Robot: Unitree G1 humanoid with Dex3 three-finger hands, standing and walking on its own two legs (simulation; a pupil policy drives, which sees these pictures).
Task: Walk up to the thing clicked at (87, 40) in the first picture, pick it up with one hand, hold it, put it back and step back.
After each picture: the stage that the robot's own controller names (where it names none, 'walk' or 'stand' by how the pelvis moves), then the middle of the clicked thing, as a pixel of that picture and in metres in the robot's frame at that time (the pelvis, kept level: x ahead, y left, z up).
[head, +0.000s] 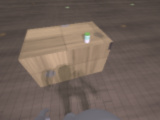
stand; (87, 37) +0.93 +0.07 -0.04
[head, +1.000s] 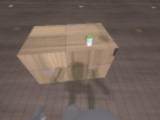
rise first; (89, 40) +0.84 +0.07 -0.03
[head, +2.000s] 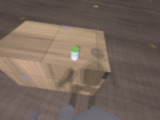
rise first; (74, 53) +0.55 +0.16 -0.01
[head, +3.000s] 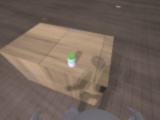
walk; (71, 60) +0.48 +0.19 -0.02
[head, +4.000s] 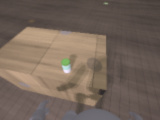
stand; (66, 65) +0.42 +0.20 -0.03
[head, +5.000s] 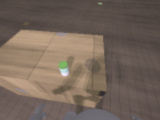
stand; (64, 68) +0.39 +0.21 -0.02
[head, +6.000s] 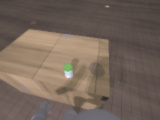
stand; (68, 71) +0.38 +0.18 -0.04
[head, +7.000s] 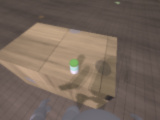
stand; (74, 66) +0.40 +0.14 -0.02
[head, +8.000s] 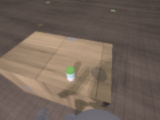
stand; (70, 73) +0.37 +0.16 -0.05
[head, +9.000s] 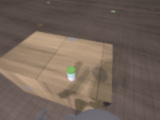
stand; (71, 73) +0.37 +0.16 -0.05
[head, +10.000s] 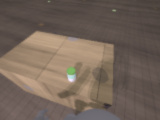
rise first; (71, 74) +0.36 +0.16 -0.05
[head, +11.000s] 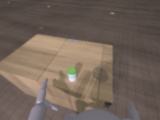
rise first; (72, 74) +0.37 +0.17 -0.04
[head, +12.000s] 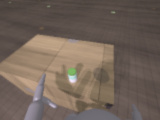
go down; (72, 75) +0.36 +0.17 -0.04
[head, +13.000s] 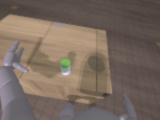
go down; (65, 67) +0.38 +0.15 +0.01
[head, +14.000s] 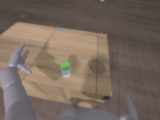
approach; (65, 69) +0.37 +0.16 +0.01
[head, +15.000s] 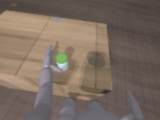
close in; (62, 62) +0.39 +0.17 +0.05
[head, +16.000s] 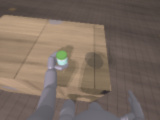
lift; (62, 60) +0.41 +0.17 +0.05
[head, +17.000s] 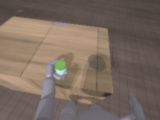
lift; (61, 69) +0.34 +0.18 +0.04
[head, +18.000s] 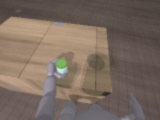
lift; (62, 68) +0.36 +0.17 +0.04
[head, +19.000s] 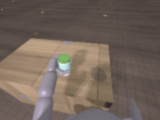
lift; (64, 65) +0.31 +0.16 +0.17
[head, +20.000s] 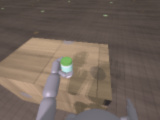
hold; (67, 67) +0.32 +0.15 +0.14
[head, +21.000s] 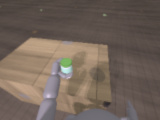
hold; (66, 68) +0.32 +0.15 +0.13
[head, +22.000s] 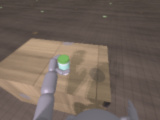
crouch; (64, 65) +0.33 +0.17 +0.15
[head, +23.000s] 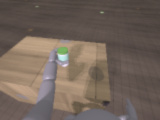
lower; (63, 56) +0.40 +0.18 +0.15
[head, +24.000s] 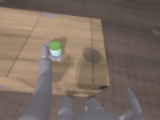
lower; (55, 51) +0.47 +0.19 +0.06
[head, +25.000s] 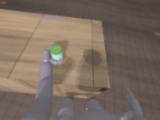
lower; (57, 55) +0.44 +0.18 +0.05
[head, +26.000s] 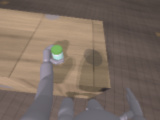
lower; (57, 54) +0.44 +0.18 +0.05
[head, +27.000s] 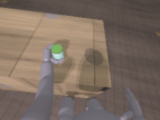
lower; (58, 54) +0.44 +0.18 +0.06
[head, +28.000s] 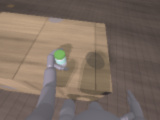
open; (60, 59) +0.41 +0.17 +0.05
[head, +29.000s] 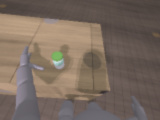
sink last; (58, 60) +0.41 +0.18 +0.03
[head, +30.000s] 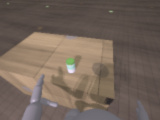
stand; (70, 65) +0.43 +0.18 +0.02
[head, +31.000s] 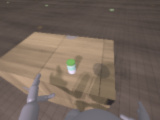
stand; (71, 66) +0.42 +0.18 +0.01
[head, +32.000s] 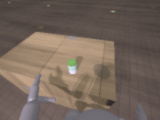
stand; (72, 66) +0.42 +0.17 +0.01
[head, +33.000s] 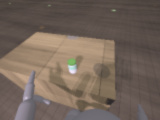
stand; (72, 66) +0.42 +0.18 +0.01
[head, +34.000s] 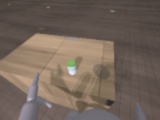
stand; (71, 67) +0.42 +0.18 +0.00
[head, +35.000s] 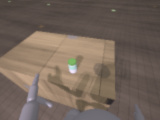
stand; (72, 65) +0.42 +0.18 +0.00
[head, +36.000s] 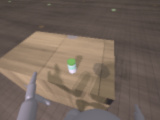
stand; (72, 66) +0.42 +0.18 +0.00
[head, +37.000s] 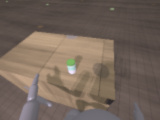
stand; (71, 66) +0.42 +0.18 +0.00
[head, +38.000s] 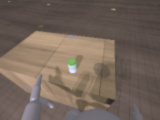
withdraw; (72, 65) +0.42 +0.18 +0.01
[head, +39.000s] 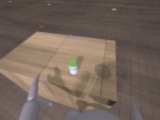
stand; (73, 66) +0.42 +0.17 +0.00
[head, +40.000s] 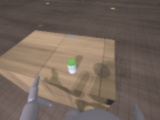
stand; (71, 66) +0.42 +0.18 +0.01
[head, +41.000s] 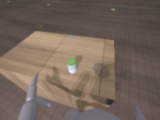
stand; (71, 66) +0.42 +0.18 +0.01
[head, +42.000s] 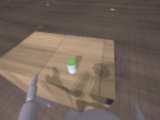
stand; (71, 66) +0.42 +0.18 +0.01
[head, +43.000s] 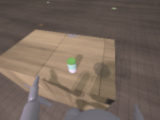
rise; (72, 65) +0.42 +0.18 +0.01
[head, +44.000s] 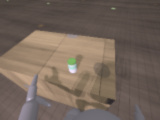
stand; (72, 65) +0.42 +0.18 +0.01
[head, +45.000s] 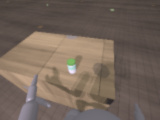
stand; (71, 66) +0.42 +0.18 +0.00
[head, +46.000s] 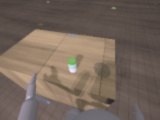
stand; (72, 65) +0.42 +0.17 +0.00
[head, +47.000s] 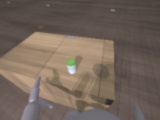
stand; (71, 66) +0.42 +0.18 +0.00
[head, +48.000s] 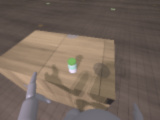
stand; (72, 65) +0.42 +0.17 +0.00
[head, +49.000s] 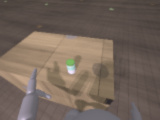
stand; (71, 66) +0.42 +0.18 +0.00
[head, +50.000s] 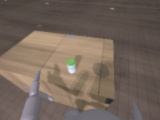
stand; (71, 66) +0.42 +0.18 +0.00
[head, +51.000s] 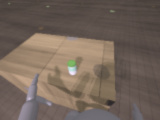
stand; (72, 67) +0.42 +0.17 +0.00
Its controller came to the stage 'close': yes
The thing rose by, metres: 0.18
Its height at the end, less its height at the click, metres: +0.00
